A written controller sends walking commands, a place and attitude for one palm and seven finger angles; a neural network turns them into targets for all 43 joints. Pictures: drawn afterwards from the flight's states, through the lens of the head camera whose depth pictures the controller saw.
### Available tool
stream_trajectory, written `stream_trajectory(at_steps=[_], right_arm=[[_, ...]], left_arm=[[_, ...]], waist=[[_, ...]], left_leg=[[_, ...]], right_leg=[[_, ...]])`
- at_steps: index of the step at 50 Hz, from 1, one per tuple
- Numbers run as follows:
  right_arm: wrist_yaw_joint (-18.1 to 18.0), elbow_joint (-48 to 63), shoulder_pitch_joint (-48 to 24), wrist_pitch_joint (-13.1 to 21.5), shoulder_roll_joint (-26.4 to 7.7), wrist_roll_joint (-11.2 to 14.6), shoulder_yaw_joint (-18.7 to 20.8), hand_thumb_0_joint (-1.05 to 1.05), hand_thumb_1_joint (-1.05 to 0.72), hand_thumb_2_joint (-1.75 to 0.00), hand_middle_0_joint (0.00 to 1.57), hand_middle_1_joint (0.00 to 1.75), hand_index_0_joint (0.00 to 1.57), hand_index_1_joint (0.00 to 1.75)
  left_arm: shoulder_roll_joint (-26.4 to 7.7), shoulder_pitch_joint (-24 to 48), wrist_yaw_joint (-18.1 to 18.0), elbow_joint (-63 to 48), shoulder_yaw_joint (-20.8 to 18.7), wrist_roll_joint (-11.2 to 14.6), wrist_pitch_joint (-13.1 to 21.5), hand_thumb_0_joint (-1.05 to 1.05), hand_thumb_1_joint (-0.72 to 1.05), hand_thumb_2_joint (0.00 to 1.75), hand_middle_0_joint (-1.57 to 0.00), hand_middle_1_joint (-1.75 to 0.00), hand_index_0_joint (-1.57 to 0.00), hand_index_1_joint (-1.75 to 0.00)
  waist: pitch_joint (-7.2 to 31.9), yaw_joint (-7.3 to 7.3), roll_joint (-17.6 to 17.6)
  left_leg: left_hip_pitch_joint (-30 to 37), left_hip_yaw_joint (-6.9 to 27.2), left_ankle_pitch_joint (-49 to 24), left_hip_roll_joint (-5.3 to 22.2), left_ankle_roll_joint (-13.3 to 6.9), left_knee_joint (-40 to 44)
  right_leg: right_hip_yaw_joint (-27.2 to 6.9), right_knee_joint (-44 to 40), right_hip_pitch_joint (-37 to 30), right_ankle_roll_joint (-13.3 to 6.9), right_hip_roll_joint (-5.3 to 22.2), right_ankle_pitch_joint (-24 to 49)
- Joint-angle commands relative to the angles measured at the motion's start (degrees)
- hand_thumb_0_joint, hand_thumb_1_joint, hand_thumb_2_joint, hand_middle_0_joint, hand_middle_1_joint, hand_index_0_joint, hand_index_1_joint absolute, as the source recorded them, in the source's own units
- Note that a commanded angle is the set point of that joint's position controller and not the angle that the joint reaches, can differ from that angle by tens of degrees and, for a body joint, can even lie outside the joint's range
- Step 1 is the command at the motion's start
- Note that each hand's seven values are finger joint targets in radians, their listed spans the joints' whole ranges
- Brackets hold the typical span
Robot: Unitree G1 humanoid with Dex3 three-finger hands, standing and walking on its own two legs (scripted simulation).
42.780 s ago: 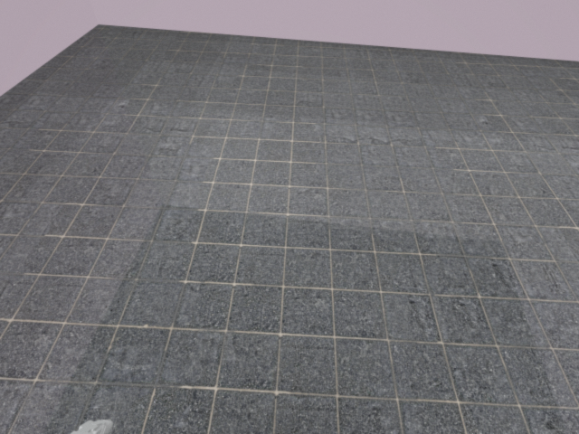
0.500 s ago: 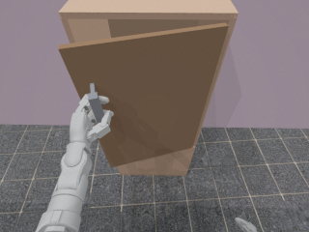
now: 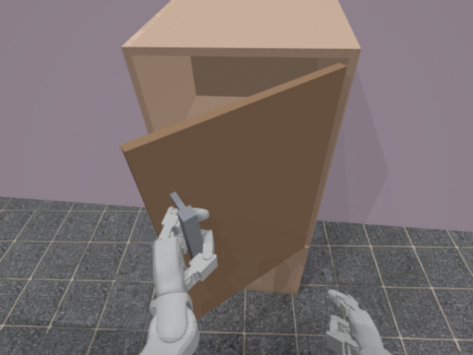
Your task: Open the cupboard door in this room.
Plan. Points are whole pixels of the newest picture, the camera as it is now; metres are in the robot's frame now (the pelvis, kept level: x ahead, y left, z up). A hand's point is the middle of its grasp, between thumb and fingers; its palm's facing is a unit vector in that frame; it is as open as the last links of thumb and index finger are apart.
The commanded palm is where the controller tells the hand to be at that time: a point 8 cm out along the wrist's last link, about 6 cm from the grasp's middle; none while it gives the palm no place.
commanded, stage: open thumb and fingers to let go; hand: left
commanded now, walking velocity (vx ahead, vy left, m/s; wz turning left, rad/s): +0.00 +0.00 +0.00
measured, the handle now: (187, 230) +0.30 +0.10 +0.09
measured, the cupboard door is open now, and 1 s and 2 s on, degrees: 41 37 40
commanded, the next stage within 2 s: slide the hand sideways off the handle in 0.90 s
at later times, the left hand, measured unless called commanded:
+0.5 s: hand (206, 251) +0.26 +0.06 +0.09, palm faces +0.29 -0.96 -0.01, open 10.6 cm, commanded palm +0.22 +0.10 +0.09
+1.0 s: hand (200, 246) +0.27 +0.07 +0.09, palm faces +0.24 -0.97 -0.02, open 14.7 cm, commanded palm +0.22 +0.09 +0.09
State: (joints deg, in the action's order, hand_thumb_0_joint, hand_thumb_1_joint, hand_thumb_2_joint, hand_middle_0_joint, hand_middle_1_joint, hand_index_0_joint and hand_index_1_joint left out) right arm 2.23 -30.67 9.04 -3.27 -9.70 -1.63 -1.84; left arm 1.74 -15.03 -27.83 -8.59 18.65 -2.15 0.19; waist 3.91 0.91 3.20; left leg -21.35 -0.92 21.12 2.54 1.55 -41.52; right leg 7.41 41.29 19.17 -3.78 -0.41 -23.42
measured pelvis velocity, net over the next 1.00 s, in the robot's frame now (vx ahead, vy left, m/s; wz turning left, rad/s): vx -0.01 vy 0.02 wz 0.00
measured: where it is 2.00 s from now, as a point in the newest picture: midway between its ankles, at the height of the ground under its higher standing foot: outside the picture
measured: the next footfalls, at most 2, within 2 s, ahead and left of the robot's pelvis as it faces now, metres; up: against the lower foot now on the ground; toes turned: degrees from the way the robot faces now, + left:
none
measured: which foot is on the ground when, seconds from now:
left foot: down 0.00-1.00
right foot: down 0.00-1.00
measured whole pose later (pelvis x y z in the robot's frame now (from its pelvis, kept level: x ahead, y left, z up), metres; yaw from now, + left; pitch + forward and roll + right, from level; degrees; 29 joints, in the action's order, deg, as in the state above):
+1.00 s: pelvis -0.01 +0.02 +0.00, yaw +0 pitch +2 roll +0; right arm 2.0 -31.8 9.3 -3.2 -10.3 -1.5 -1.2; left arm 3.2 -7.1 -30.2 -3.3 18.8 -2.8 0.4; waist 2.8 -0.3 2.7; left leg -23.9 -1.3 21.3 1.2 0.0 -43.6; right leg 6.8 43.1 21.5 -2.4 0.9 -23.2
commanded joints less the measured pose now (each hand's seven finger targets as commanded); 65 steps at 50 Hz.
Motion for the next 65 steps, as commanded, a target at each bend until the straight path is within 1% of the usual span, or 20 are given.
stream_trajectory(at_steps=[1, 3, 4, 7, 10, 15, 24, 26, 31, 35, 44, 50, 51, 52, 53, 55, 56, 59, 63, 65], right_arm=[[-0.6, 9.9, -8.5, 2.7, -4.9, 0.0, 1.5, 0.00, -0.90, -0.90, 0.20, 0.30, 0.20, 0.30], [-1.1, 9.4, -9.0, 2.8, -5.0, -0.4, 1.5, 0.00, -0.90, -0.90, 0.20, 0.30, 0.20, 0.30], [-1.6, 8.4, -8.9, 2.9, -5.1, -0.6, 1.3, 0.00, -0.90, -0.90, 0.20, 0.30, 0.20, 0.30], [-2.1, 8.3, -8.4, 3.3, -4.9, -0.8, 1.8, 0.00, -0.90, -0.90, 0.20, 0.30, 0.20, 0.30], [-1.9, 8.7, -7.0, 3.6, -4.9, -0.6, 2.0, 0.00, -0.90, -0.90, 0.20, 0.30, 0.20, 0.30], [-1.9, 8.9, -6.2, 3.9, -5.6, -0.5, 2.3, 0.00, -0.90, -0.90, 0.20, 0.30, 0.20, 0.30], [-2.1, 9.3, -6.2, 4.2, -5.4, -0.4, 2.3, 0.00, -0.90, -0.90, 0.20, 0.30, 0.20, 0.30], [-2.1, 9.0, -6.0, 4.1, -5.5, -0.3, 2.2, 0.00, -0.90, -0.90, 0.20, 0.30, 0.20, 0.30], [-2.0, 8.7, -6.5, 3.9, -5.7, -0.3, 2.2, 0.00, -0.90, -0.90, 0.20, 0.30, 0.20, 0.30], [-1.7, 9.0, -6.4, 3.6, -5.5, -0.2, 2.3, 0.00, -0.90, -0.90, 0.20, 0.30, 0.20, 0.30], [-0.7, 9.1, -6.9, 2.7, -5.5, 0.1, 2.2, 0.00, -0.90, -0.90, 0.20, 0.30, 0.20, 0.30], [-0.2, 8.7, -7.5, 2.9, -5.5, 0.2, 2.3, 0.00, -0.90, -0.90, 0.20, 0.30, 0.20, 0.30], [0.3, 8.2, -3.5, 2.7, -7.9, 0.2, 2.3, 0.00, -0.90, -0.90, 0.20, 0.30, 0.20, 0.30], [-0.3, 9.8, -2.7, 3.0, -7.3, 1.0, 2.9, 0.00, -0.90, -0.90, 0.20, 0.30, 0.20, 0.30], [-0.9, 10.5, -2.4, 3.3, -7.3, 1.2, 2.7, 0.00, -0.90, -0.90, 0.20, 0.30, 0.20, 0.30], [-1.8, 11.5, -2.1, 4.5, -7.3, 2.0, 1.9, 0.00, -0.90, -0.90, 0.20, 0.30, 0.20, 0.30], [-2.1, 12.2, -2.2, 5.1, -7.2, 2.4, 1.7, 0.00, -0.90, -0.90, 0.20, 0.30, 0.20, 0.30], [-2.9, 12.7, -3.3, 6.7, -7.3, 3.0, 1.0, 0.00, -0.90, -0.90, 0.20, 0.30, 0.20, 0.30], [-2.6, 13.0, -3.9, 7.5, -7.2, 2.8, 1.0, 0.00, -0.90, -0.90, 0.20, 0.30, 0.20, 0.30], [-2.3, 13.0, -3.7, 7.6, -7.0, 2.7, 1.0, 0.00, -0.90, -0.90, 0.20, 0.30, 0.20, 0.30]], left_arm=[[8.5, 3.1, -0.9, -16.0, -0.6, -0.2, 4.2, 0.00, 0.90, 0.90, -0.40, -1.35, -0.40, -1.35], [7.7, 8.6, -2.2, -14.2, -2.2, -0.2, 4.5, 0.00, 0.90, 0.90, -0.40, -1.35, -0.40, -1.35], [6.4, 14.2, -3.0, -12.0, -3.6, -0.5, 4.8, 0.00, 0.90, 0.90, -0.40, -1.35, -0.40, -1.35], [6.3, 12.9, -3.2, -10.6, -4.4, -0.6, 5.7, 0.00, 0.69, 0.81, -0.38, -1.33, -0.38, -1.33], [7.2, 9.6, -1.6, -10.9, -2.9, -0.8, 6.7, 0.00, 0.48, 0.72, -0.37, -1.30, -0.37, -1.30], [7.8, 12.8, -0.7, -10.2, -0.8, -2.0, 7.8, 0.00, 0.13, 0.57, -0.35, -1.27, -0.35, -1.27], [7.9, 13.6, -1.3, -9.4, -1.4, -1.3, 7.9, 0.00, -0.50, 0.30, -0.30, -1.20, -0.30, -1.20], [8.1, 14.8, -1.6, -8.9, -1.2, -1.6, 7.7, 0.00, -0.50, 0.30, -0.30, -1.20, -0.30, -1.20], [9.4, 18.1, -2.2, -7.4, 0.0, -2.2, 7.0, 0.00, -0.50, 0.30, -0.26, -0.95, -0.26, -0.95], [10.4, 17.5, -2.6, -7.1, 0.5, -2.1, 6.2, 0.00, -0.50, 0.30, -0.22, -0.75, -0.22, -0.75], [13.3, 17.6, -3.2, -7.3, 2.5, -2.3, 3.7, 0.00, -0.50, 0.30, -0.15, -0.30, -0.15, -0.30], [14.9, 19.9, -4.0, -7.1, 3.8, -2.7, 2.8, 0.00, -0.50, 0.30, -0.15, -0.30, -0.15, -0.30], [8.0, 20.6, 7.6, -7.4, 14.3, -7.3, 5.4, 0.00, -0.50, 0.30, -0.15, -0.30, -0.15, -0.30], [3.5, 22.7, 14.0, -12.0, 9.4, -4.8, 8.1, 0.00, -0.50, 0.30, -0.15, -0.30, -0.15, -0.30], [0.9, 21.1, 18.8, -12.9, 8.2, -3.6, 9.7, 0.00, -0.50, 0.30, -0.15, -0.30, -0.15, -0.30], [-0.3, 20.9, 26.7, -12.1, 7.6, 0.1, 11.3, 0.00, -0.50, 0.30, -0.15, -0.30, -0.15, -0.30], [-0.1, 20.1, 28.5, -12.2, 6.7, 2.0, 11.4, 0.00, -0.50, 0.30, -0.15, -0.30, -0.15, -0.30], [0.8, 20.2, 27.2, -10.1, 2.6, 5.8, 10.2, 0.00, -0.50, 0.30, -0.15, -0.30, -0.15, -0.30], [-1.7, 16.6, 22.2, -10.2, -2.2, 5.4, 8.9, 0.00, -0.50, 0.30, -0.15, -0.30, -0.15, -0.30], [-1.4, 15.8, 21.3, -11.1, -1.9, 4.4, 8.9, 0.00, -0.50, 0.30, -0.15, -0.30, -0.15, -0.30]], waist=[[4.6, -1.80, -7.8], [4.1, -1.46, -7.9], [2.7, -0.50, -9.5], [6.3, -2.02, -9.6], [7.5, -1.93, -9.7], [6.6, -0.58, -8.4], [7.7, -1.34, -9.2], [6.9, -1.17, -8.9], [6.5, -0.76, -7.4], [8.5, -1.19, -6.9], [8.1, -1.13, -5.9], [8.6, -1.00, -5.3], [3.8, 4.37, -8.3], [9.8, 1.97, -5.9], [12.5, 1.31, -4.4], [10.2, 2.26, -5.6], [9.3, 1.88, -4.6], [5.5, 1.33, -6.6], [6.6, -1.18, -7.1], [6.2, -0.95, -7.4]], left_leg=[[4.0, 1.0, -11.9, -3.3, -2.6, 2.3], [3.6, 1.1, -10.1, -3.7, -2.6, 1.8], [3.0, 1.4, -9.2, -3.9, -2.7, 1.5], [3.5, 1.4, -9.3, -4.0, -2.7, 2.0], [3.3, 1.3, -11.7, -3.8, -2.7, 2.6], [3.4, 1.3, -10.3, -3.7, -3.0, 2.4], [3.7, 1.2, -10.5, -3.7, -3.0, 2.6], [4.0, 1.3, -11.0, -3.5, -3.0, 2.7], [4.5, 1.4, -10.2, -3.2, -3.0, 2.9], [4.9, 1.3, -11.6, -2.9, -2.9, 3.1], [4.6, 2.1, -13.1, -2.1, -2.5, 3.6], [4.5, 2.6, -11.2, -1.9, -2.4, 3.2], [5.7, 2.9, -12.1, -2.6, -3.5, 3.2], [5.5, 2.5, -13.3, -2.7, -3.7, 2.8], [6.2, 2.2, -14.3, -2.7, -3.8, 2.4], [5.0, 2.5, -11.6, -2.9, -4.0, 2.2], [4.9, 2.7, -10.0, -2.7, -3.8, 2.8], [2.6, 3.8, -2.9, -2.6, -3.2, 4.3], [2.3, 3.5, -2.2, -2.5, -2.9, 5.9], [2.6, 2.8, -3.1, -2.4, -3.0, 5.8]], right_leg=[[-7.1, -11.6, -1.8, 3.1, 2.6, 19.3], [-8.1, -12.5, -0.2, 3.3, 3.0, 15.8], [-8.8, -13.3, 1.1, 3.7, 3.4, 14.1], [-10.2, -13.9, -0.8, 3.8, 4.0, 13.4], [-10.0, -12.3, -3.1, 4.0, 4.1, 20.5], [-9.5, -12.0, -0.5, 3.9, 3.9, 17.2], [-8.3, -11.4, -0.5, 3.5, 3.3, 15.8], [-7.6, -11.1, -0.1, 3.1, 2.9, 15.1], [-6.6, -10.7, 1.8, 2.7, 2.3, 11.6], [-5.4, -9.1, 1.2, 2.4, 1.6, 13.7], [-3.1, -6.5, 2.1, 1.6, 0.7, 14.7], [-2.7, -6.0, 4.0, 1.4, 0.4, 11.1], [-5.0, -5.7, 6.3, 2.0, 0.6, 15.5], [-5.3, -4.3, 3.9, 1.7, 0.8, 18.2], [-5.5, -3.5, 2.6, 1.5, 0.9, 20.1], [-5.1, -3.8, 3.8, 1.8, 1.0, 17.8], [-5.0, -4.1, 4.3, 1.7, 0.9, 15.3], [-3.9, -5.7, 7.0, 2.1, 0.4, 5.7], [-3.8, -5.8, 5.3, 2.0, 0.4, 4.1], [-4.2, -6.3, 4.9, 2.1, 0.4, 4.9]])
